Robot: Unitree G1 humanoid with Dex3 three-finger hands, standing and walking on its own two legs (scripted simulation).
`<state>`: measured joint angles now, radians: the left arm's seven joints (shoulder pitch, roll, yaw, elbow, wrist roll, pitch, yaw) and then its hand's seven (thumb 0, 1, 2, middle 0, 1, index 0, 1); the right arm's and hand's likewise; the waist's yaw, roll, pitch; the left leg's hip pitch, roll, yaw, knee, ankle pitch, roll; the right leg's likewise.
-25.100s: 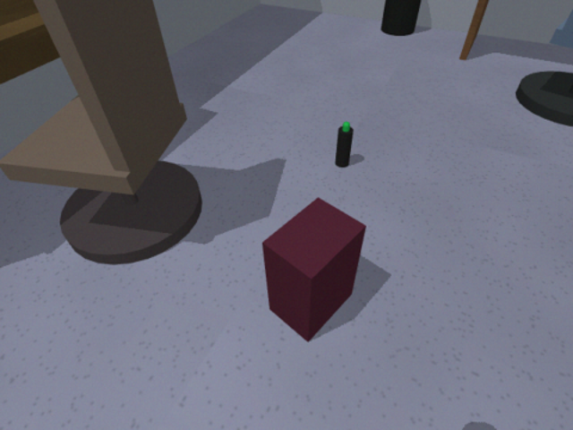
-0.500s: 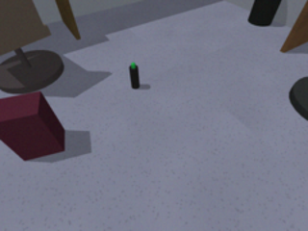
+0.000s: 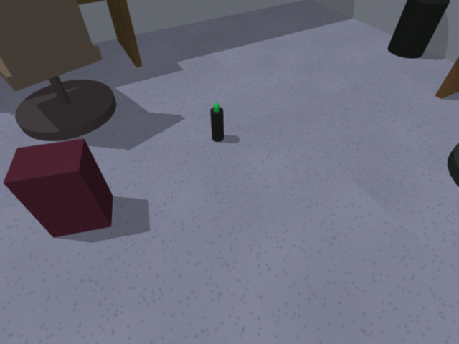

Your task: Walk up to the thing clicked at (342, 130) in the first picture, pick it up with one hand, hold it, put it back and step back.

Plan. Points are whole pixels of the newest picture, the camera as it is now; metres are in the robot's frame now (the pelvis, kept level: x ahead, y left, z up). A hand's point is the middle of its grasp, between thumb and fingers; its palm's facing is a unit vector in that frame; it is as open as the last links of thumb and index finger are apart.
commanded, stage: walk up
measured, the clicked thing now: (217, 121) +1.48 +0.14 -0.62
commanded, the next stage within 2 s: stand in 0.54 s
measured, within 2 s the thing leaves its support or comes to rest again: neither
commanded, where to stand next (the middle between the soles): +0.09 -0.03 m, yaw -2 degrees
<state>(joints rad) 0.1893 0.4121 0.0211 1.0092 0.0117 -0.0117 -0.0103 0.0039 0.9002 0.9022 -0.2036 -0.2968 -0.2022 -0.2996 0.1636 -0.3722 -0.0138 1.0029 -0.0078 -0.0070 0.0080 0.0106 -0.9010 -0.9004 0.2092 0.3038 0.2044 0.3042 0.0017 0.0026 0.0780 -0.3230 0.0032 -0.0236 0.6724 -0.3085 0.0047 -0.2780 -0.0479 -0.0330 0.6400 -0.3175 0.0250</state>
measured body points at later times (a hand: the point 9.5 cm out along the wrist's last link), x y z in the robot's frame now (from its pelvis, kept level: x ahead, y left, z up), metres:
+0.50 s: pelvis +0.02 -0.01 +0.02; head +0.03 +0.00 +0.47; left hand +0.11 +0.30 -0.11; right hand +0.13 -0.31 -0.10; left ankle +0.04 +0.12 -0.72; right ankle +0.02 -0.14 -0.72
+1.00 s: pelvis +0.02 -0.02 +0.03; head +0.03 -0.02 +0.48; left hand +0.10 +0.29 -0.10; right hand +0.10 -0.32 -0.11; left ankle +0.04 +0.12 -0.72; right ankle +0.02 -0.14 -0.72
